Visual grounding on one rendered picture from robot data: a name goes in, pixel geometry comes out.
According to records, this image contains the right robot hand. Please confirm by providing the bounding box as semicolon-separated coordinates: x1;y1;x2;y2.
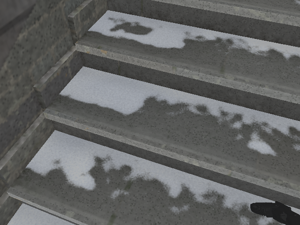
250;201;300;225

